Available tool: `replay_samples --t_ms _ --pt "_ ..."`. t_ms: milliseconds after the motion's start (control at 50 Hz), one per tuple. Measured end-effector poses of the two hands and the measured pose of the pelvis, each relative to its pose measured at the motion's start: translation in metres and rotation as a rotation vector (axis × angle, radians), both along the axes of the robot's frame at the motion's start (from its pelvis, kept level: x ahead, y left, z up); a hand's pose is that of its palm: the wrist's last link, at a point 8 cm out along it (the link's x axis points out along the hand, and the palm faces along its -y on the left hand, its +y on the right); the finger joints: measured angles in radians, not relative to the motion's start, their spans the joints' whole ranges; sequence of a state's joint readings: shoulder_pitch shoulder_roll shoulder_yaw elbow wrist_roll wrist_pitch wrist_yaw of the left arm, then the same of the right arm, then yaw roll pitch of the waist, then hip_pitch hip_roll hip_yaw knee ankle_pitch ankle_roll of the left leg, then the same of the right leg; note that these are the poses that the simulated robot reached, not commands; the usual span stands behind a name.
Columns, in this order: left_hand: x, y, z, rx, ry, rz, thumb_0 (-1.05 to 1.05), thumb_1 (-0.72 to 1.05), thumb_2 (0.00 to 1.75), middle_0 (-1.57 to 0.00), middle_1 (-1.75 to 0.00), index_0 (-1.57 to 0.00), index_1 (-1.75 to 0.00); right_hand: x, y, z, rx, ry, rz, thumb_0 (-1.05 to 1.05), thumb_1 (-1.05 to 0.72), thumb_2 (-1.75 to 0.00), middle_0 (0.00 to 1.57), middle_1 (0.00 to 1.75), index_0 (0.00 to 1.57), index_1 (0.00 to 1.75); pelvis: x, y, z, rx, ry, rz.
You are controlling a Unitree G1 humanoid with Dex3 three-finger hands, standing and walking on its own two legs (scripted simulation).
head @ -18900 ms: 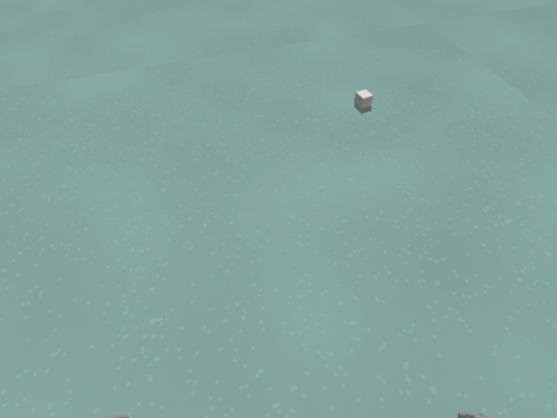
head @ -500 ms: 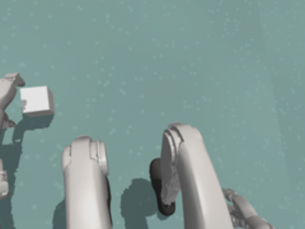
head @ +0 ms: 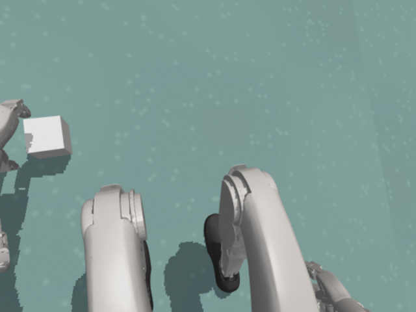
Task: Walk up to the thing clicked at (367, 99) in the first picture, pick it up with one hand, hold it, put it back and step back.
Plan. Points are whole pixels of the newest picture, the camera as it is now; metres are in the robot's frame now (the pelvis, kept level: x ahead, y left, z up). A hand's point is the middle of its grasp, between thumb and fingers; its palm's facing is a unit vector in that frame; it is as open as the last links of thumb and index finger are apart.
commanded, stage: rise first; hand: left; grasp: from above
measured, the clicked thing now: (49, 137) +0.46 +0.31 -0.29
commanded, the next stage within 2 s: approach in 0.10 s
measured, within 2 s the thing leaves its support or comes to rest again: neither
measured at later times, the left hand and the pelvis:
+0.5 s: hand (33, 131) +0.44 +0.30 -0.18, palm faces -0.43 -0.05 -0.90, open 12.1 cm; pelvis +0.00 +0.00 +0.00, yaw +0 degrees
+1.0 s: hand (18, 142) +0.42 +0.33 -0.18, palm faces -0.52 -0.09 -0.85, open 12.9 cm; pelvis +0.00 +0.00 -0.01, yaw +0 degrees
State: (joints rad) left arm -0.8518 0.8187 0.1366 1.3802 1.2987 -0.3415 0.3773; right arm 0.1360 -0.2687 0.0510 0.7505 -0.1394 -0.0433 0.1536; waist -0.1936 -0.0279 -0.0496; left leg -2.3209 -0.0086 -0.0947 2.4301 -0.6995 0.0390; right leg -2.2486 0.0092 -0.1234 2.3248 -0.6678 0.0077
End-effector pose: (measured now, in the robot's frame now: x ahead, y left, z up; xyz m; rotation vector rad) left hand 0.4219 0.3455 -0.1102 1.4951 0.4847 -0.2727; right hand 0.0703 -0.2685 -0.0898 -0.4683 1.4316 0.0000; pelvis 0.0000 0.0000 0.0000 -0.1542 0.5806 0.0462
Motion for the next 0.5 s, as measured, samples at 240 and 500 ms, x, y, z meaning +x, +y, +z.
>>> replay_samples --t_ms 240,500 --pt "-0.003 0.001 0.003 -0.012 0.019 0.007 0.0 -0.11 0.66 -0.49 -0.65 -0.48 -0.65 0.008 -0.001 0.003 0.004 -0.012 0.022 0.0 -0.91 -0.9 0.2 0.3 0.21 0.3 0.0 -0.001 0.005 0.002 0.0 0.001" --pt "0.026 -0.043 -0.011 -0.025 -0.048 -0.102 0.0 -0.19 0.73 -0.42 -0.68 -0.4 -0.7 0.001 -0.003 0.007 -0.026 -0.022 0.03 0.0 -0.9 -0.89 0.2 0.3 0.21 0.3 0.001 -0.001 -0.003 0.0 0.001 -0.001"
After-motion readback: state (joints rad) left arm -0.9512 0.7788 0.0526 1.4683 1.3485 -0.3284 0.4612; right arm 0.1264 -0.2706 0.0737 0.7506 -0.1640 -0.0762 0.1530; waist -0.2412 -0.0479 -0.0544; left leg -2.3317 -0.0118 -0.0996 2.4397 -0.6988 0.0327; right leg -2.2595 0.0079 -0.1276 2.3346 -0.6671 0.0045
